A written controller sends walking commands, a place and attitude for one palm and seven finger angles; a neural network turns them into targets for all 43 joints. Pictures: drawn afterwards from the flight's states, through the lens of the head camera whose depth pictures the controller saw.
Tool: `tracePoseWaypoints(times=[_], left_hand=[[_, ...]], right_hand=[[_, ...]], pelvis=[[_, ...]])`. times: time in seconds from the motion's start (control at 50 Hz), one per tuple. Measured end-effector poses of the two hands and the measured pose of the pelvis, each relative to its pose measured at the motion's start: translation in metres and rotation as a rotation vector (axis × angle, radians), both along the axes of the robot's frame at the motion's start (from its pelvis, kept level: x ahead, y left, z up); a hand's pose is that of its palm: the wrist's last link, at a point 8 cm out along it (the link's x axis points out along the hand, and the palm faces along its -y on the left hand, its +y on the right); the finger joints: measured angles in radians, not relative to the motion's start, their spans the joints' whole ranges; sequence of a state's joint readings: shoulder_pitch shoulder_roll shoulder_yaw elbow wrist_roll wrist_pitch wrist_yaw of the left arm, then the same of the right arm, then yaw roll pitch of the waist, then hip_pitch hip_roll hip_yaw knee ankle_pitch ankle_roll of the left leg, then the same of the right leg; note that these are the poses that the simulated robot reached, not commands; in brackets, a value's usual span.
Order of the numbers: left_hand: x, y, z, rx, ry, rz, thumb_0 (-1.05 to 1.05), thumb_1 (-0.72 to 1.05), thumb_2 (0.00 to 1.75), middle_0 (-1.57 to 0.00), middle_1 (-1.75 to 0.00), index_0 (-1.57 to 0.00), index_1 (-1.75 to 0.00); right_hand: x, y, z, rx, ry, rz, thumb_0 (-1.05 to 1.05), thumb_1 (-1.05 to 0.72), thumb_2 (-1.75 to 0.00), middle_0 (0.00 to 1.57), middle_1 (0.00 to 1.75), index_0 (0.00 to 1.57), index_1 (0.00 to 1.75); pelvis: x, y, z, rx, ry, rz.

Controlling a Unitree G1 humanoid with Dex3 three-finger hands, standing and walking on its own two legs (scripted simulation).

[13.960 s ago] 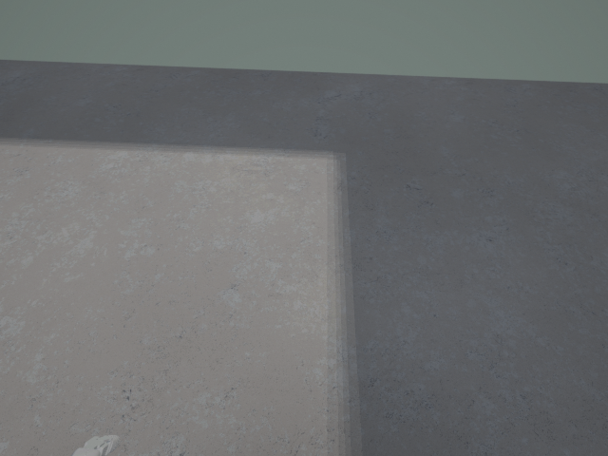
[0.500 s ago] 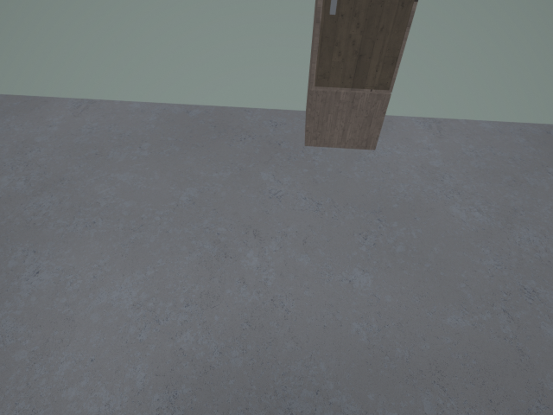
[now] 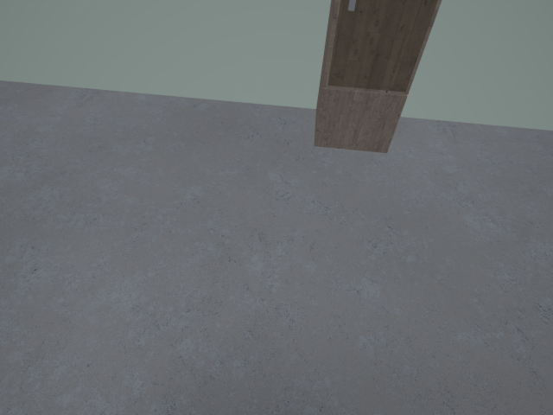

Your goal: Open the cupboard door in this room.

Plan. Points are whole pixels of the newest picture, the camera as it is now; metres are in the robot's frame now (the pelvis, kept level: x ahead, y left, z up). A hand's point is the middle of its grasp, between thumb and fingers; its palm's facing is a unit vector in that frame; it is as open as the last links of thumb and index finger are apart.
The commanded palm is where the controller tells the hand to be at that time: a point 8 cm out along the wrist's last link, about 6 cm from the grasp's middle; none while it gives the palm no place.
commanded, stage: turn or walk to find it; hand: left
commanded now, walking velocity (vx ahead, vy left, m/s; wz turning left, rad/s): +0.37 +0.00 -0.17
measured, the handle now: out of the picture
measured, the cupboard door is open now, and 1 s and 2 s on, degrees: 0 0 0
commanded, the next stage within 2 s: stand and wait in 0.26 s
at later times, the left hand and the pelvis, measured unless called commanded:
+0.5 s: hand (223, 300) +0.36 +0.14 -0.17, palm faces -0.11 -0.97 -0.20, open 7.3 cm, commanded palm none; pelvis +0.20 -0.02 -0.02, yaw -5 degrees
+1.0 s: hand (182, 320) +0.31 +0.21 -0.18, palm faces +0.12 -0.97 -0.21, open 7.3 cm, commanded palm none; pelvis +0.28 +0.01 +0.00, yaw +3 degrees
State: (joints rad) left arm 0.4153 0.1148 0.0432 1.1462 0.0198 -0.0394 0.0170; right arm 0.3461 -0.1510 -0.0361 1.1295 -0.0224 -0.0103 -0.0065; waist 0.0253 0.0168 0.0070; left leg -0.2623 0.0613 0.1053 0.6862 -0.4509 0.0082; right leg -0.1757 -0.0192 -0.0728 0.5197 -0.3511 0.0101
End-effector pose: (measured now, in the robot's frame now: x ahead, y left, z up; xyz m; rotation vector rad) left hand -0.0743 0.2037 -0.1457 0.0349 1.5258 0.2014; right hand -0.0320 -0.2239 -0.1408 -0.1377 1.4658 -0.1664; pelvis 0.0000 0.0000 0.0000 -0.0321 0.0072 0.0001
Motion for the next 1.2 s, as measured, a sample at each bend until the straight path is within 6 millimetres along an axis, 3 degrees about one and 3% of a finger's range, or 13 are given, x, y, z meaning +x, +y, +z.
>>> tracePoseWaypoints(times=[0.08, 0.14, 0.28, 0.4, 0.46, 0.5, 0.62, 0.68, 0.74, 0.82, 0.92, 1.02, 1.2], left_hand=[[0.010, 0.012, -0.007, -0.031, 0.078, -0.023, 0.00, 0.91, 0.89, -0.20, -0.30, -0.20, -0.30], [0.049, 0.024, -0.003, -0.032, 0.088, -0.087, 0.00, 0.91, 0.89, -0.20, -0.30, -0.20, -0.30], [0.211, 0.039, 0.002, 0.008, -0.159, -0.180, 0.01, 0.92, 0.90, -0.20, -0.30, -0.20, -0.30], [0.359, 0.013, 0.007, 0.023, -0.373, -0.277, 0.00, 0.92, 0.90, -0.19, -0.30, -0.19, -0.29], [0.412, -0.005, 0.004, 0.040, -0.457, -0.304, 0.00, 0.92, 0.90, -0.19, -0.30, -0.19, -0.30], [0.428, -0.013, 0.002, 0.049, -0.476, -0.301, 0.00, 0.92, 0.90, -0.20, -0.30, -0.19, -0.30], [0.421, -0.022, 0.006, 0.048, -0.365, -0.262, -0.01, 0.92, 0.89, -0.20, -0.30, -0.20, -0.30], [0.423, -0.012, 0.013, 0.073, -0.354, -0.223, -0.02, 0.95, 0.89, -0.20, -0.30, -0.20, -0.30], [0.422, -0.002, 0.015, 0.076, -0.346, -0.195, -0.02, 0.95, 0.89, -0.20, -0.30, -0.20, -0.30], [0.415, 0.014, 0.012, 0.075, -0.335, -0.137, -0.01, 0.93, 0.89, -0.20, -0.30, -0.20, -0.30], [0.395, 0.042, -0.005, 0.071, -0.285, -0.049, 0.00, 0.92, 0.89, -0.20, -0.30, -0.20, -0.30], [0.369, 0.058, 0.003, 0.087, -0.178, -0.016, 0.00, 0.92, 0.89, -0.20, -0.30, -0.20, -0.30], [0.353, 0.048, 0.016, 0.113, -0.093, -0.021, 0.00, 0.92, 0.90, -0.20, -0.30, -0.20, -0.30]], right_hand=[[0.040, 0.008, 0.003, -0.038, -0.093, -0.019, 0.01, -0.91, -0.90, 0.20, 0.30, 0.20, 0.30], [0.051, 0.017, 0.008, -0.048, -0.130, -0.066, 0.01, -0.91, -0.90, 0.20, 0.30, 0.20, 0.30], [0.037, 0.050, 0.014, 0.013, 0.034, -0.145, 0.00, -0.91, -0.90, 0.20, 0.30, 0.20, 0.30], [0.035, 0.065, 0.012, 0.078, 0.214, -0.221, 0.01, -0.91, -0.90, 0.20, 0.30, 0.20, 0.30], [0.052, 0.055, 0.001, 0.098, 0.275, -0.248, 0.01, -0.91, -0.90, 0.20, 0.30, 0.21, 0.30], [0.075, 0.041, -0.008, 0.095, 0.270, -0.249, 0.01, -0.91, -0.90, 0.20, 0.30, 0.21, 0.30], [0.191, -0.006, -0.013, 0.031, 0.045, -0.169, 0.01, -0.91, -0.90, 0.20, 0.30, 0.20, 0.30], [0.247, -0.018, -0.009, 0.013, -0.065, -0.108, 0.01, -0.91, -0.90, 0.20, 0.30, 0.20, 0.30], [0.292, -0.023, -0.003, -0.001, -0.137, -0.050, 0.01, -0.92, -0.90, 0.20, 0.30, 0.20, 0.30], [0.336, -0.022, 0.005, -0.024, -0.186, 0.021, 0.01, -0.93, -0.90, 0.20, 0.30, 0.20, 0.30], [0.375, -0.007, 0.009, -0.050, -0.227, 0.103, 0.01, -0.92, -0.90, 0.20, 0.30, 0.20, 0.30], [0.394, 0.012, 0.016, -0.035, -0.228, 0.143, 0.01, -0.92, -0.90, 0.20, 0.30, 0.20, 0.30], [0.404, 0.006, 0.009, -0.003, -0.216, 0.115, 0.00, -0.93, -0.90, 0.20, 0.30, 0.21, 0.30]], pelvis=[[0.024, 0.015, -0.005, 0.014, -0.005, -0.040], [0.045, 0.021, 0.001, 0.006, -0.011, -0.065], [0.099, 0.017, 0.007, 0.002, -0.009, -0.087], [0.153, 0.001, -0.003, 0.009, -0.015, -0.095], [0.188, -0.014, -0.016, 0.033, -0.033, -0.090], [0.203, -0.019, -0.021, 0.028, -0.037, -0.092], [0.228, -0.025, -0.007, 0.023, -0.036, -0.073], [0.239, -0.024, -0.001, 0.020, -0.027, -0.056], [0.249, -0.021, 0.001, 0.017, -0.027, -0.037], [0.261, -0.011, 0.001, 0.012, -0.030, 0.000], [0.273, 0.007, -0.006, 0.006, -0.028, 0.050], [0.284, 0.015, 0.004, 0.022, -0.014, 0.061], [0.298, 0.006, 0.009, 0.050, -0.015, 0.057]])
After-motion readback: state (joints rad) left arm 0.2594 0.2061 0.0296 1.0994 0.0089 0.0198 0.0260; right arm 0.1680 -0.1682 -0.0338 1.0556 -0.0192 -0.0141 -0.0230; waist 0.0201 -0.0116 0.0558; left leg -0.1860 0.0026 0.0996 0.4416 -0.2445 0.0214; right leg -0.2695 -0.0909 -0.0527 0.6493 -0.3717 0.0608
